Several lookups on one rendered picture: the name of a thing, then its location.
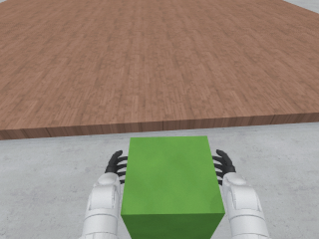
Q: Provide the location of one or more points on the left robot forearm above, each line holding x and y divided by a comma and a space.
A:
103, 208

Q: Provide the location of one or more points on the left robot hand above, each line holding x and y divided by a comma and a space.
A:
113, 166

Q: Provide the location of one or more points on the right robot hand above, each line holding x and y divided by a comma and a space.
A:
226, 165

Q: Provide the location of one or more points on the right robot forearm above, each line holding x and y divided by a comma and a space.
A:
244, 209

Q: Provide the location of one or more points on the carton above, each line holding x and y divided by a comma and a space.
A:
171, 189

